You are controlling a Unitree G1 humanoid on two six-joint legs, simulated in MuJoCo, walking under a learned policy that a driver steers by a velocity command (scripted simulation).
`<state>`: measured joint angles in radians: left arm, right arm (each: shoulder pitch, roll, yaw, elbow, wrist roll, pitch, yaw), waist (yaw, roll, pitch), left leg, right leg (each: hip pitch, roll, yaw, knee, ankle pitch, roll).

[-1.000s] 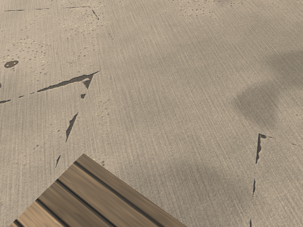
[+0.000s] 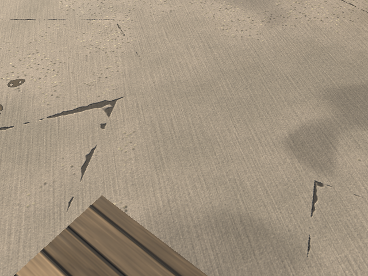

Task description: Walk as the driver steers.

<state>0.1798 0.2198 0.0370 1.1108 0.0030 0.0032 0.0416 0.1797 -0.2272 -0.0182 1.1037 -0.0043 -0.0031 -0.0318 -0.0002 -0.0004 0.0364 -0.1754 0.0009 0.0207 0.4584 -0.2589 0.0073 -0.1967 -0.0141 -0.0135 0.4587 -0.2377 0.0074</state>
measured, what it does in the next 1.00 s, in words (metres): stands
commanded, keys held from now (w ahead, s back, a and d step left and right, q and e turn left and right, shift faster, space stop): no key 0.90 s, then w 0.10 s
